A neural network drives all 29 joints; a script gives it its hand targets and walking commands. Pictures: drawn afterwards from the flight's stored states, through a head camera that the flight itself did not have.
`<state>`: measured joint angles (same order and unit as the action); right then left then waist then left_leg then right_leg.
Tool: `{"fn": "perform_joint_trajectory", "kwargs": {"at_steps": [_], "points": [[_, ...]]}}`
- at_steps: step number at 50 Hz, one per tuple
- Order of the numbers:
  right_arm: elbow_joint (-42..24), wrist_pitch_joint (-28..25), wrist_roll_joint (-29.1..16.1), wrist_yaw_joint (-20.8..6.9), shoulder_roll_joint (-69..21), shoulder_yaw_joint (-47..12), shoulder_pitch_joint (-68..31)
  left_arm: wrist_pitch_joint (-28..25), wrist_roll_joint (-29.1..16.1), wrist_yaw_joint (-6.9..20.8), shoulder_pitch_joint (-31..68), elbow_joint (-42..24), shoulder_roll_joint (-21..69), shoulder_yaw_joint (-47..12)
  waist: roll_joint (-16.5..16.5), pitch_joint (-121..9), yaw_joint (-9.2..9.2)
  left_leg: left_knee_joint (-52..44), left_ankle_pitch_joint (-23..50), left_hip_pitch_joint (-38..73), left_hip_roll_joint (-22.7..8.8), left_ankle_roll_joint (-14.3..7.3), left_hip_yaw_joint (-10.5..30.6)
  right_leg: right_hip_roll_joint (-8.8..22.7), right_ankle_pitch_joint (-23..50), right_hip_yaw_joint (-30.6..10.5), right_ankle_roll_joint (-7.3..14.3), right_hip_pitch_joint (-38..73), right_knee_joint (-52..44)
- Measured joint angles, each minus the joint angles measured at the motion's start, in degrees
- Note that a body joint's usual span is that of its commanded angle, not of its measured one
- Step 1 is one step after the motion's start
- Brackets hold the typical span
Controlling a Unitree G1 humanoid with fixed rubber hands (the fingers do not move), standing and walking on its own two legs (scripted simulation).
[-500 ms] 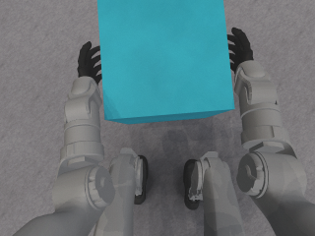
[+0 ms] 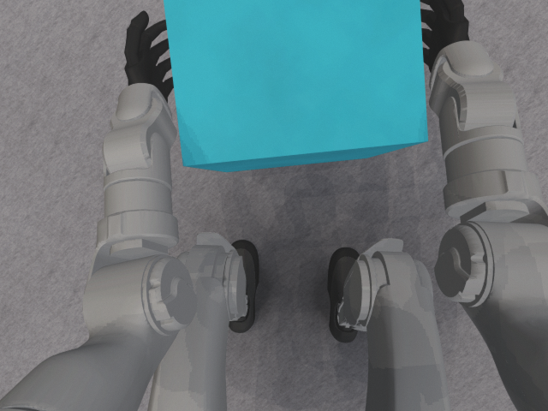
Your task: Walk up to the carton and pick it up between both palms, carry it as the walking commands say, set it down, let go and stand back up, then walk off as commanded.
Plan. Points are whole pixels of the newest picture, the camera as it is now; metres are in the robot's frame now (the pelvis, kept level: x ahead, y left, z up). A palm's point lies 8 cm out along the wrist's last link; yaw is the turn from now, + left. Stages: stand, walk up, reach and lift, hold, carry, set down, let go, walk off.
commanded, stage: set down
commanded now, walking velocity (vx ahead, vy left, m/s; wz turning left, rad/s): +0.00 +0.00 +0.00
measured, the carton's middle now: (289, 59) +0.57 +0.01 -0.20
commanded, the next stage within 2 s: none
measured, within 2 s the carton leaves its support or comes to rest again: rests again in 1.34 s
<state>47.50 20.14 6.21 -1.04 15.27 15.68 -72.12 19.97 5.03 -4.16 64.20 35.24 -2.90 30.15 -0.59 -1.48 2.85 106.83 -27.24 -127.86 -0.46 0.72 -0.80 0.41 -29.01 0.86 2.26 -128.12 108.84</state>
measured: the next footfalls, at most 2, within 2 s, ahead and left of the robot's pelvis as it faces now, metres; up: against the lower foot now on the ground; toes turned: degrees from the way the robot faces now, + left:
none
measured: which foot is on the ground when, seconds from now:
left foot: down 0.00-1.00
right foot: down 0.00-1.00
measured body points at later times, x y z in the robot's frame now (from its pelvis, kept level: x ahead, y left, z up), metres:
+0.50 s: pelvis +0.00 +0.00 -0.05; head +0.37 -0.03 +0.21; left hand +0.54 +0.18 -0.20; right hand +0.57 -0.17 -0.21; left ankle +0.12 +0.12 -0.41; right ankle +0.11 -0.11 -0.41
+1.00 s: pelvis +0.00 +0.00 -0.07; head +0.36 -0.03 +0.20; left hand +0.55 +0.18 -0.21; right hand +0.57 -0.17 -0.23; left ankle +0.12 +0.12 -0.41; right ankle +0.11 -0.11 -0.41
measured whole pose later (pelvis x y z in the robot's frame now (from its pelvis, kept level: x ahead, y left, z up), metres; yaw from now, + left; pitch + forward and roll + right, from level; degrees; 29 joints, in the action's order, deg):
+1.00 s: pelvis +0.00 +0.00 -0.07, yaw +0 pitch +40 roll +3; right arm 61.4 14.5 -3.1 1.6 23.3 2.8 -84.0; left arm 13.4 -2.7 -6.4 76.1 49.3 -9.9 25.3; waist -2.9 13.4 3.9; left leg 121.9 -30.7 -131.5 0.9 1.9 -0.5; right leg -0.1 -32.2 0.2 2.3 -132.3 124.3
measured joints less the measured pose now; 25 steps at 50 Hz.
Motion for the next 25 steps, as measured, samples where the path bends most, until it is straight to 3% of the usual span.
{"fn": "perform_joint_trajectory", "kwargs": {"at_steps": [25], "points": [[8.31, -4.16, -7.56, 2.33, 6.62, -9.42, -8.94, -4.13, -6.73, -2.84, 8.48, 7.53, -5.17, -4.65, -1.59, 11.74, 0.67, 11.65, -3.33, -3.57, 0.54, 0.4, -0.11, 0.1, -3.52, -0.37, 0.22, -3.77, 12.03]]}}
